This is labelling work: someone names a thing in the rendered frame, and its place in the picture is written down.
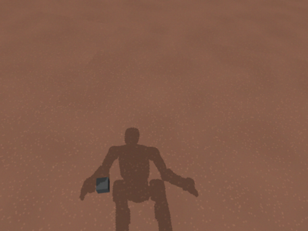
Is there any cube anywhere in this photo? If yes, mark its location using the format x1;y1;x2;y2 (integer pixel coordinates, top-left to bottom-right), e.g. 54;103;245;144
96;177;110;193

